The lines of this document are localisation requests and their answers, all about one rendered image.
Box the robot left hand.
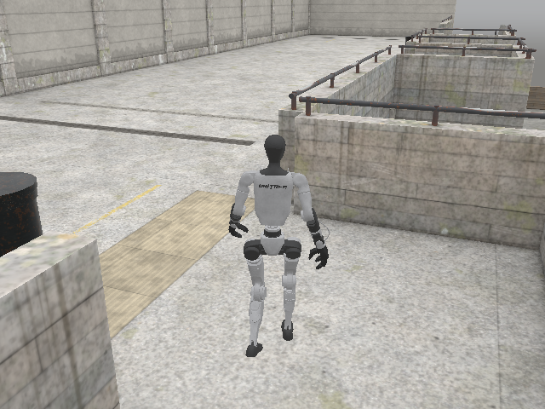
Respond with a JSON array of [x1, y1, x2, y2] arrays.
[[228, 223, 249, 238]]

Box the robot left thigh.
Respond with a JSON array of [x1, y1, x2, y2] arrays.
[[244, 239, 267, 301]]

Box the robot right hand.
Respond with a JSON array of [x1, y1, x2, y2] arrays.
[[309, 246, 329, 269]]

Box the right robot upper arm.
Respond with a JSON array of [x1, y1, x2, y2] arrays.
[[291, 172, 314, 222]]

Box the left robot forearm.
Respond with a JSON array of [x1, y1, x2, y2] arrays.
[[229, 203, 241, 228]]

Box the right robot forearm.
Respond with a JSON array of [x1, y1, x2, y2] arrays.
[[307, 208, 326, 249]]

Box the robot thigh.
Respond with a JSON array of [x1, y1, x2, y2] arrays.
[[244, 239, 267, 301], [282, 237, 301, 290]]

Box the robot right thigh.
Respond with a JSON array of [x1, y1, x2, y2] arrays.
[[282, 237, 301, 290]]

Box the left robot upper arm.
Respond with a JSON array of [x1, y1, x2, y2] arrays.
[[232, 170, 256, 216]]

